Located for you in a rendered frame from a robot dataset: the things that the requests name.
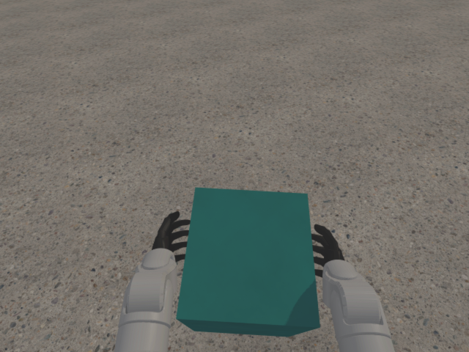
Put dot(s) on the left robot hand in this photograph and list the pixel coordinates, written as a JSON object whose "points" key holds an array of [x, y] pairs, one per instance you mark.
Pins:
{"points": [[165, 236]]}

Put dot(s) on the carton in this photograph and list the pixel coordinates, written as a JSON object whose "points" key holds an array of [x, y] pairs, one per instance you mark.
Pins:
{"points": [[249, 264]]}

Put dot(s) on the right robot hand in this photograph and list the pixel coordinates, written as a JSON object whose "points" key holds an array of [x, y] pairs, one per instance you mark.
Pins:
{"points": [[330, 251]]}

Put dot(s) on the right robot forearm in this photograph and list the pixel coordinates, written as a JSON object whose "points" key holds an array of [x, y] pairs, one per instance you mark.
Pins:
{"points": [[358, 317]]}

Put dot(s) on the left robot forearm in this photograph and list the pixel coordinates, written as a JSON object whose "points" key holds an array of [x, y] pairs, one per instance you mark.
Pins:
{"points": [[146, 313]]}

